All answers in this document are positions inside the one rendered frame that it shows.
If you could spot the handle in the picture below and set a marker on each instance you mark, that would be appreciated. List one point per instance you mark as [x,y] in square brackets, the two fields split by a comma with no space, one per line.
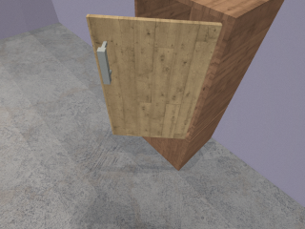
[104,63]

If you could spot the cupboard door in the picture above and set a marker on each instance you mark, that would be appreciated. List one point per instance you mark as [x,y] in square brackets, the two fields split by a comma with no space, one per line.
[158,70]

